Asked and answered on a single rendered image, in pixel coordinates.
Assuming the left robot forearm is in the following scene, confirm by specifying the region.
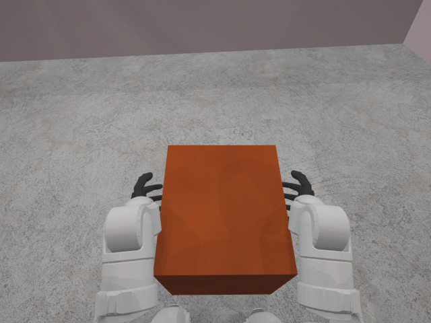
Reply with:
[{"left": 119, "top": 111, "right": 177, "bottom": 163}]
[{"left": 94, "top": 196, "right": 162, "bottom": 323}]

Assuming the right robot hand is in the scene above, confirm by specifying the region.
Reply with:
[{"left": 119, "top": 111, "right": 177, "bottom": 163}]
[{"left": 282, "top": 170, "right": 314, "bottom": 220}]

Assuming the robot right shin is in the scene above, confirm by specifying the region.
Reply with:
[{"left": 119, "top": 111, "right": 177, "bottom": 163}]
[{"left": 250, "top": 308, "right": 264, "bottom": 316}]

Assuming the left robot hand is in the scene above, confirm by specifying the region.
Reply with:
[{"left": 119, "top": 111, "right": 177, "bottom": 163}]
[{"left": 131, "top": 172, "right": 163, "bottom": 209}]

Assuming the left robot thigh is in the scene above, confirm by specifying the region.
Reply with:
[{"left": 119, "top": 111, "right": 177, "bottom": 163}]
[{"left": 151, "top": 307, "right": 191, "bottom": 323}]

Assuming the carton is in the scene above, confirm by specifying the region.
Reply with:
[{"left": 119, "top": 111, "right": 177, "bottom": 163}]
[{"left": 154, "top": 145, "right": 298, "bottom": 295}]

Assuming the right robot forearm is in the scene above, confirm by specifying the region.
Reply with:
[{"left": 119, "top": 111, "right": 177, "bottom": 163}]
[{"left": 288, "top": 194, "right": 364, "bottom": 323}]

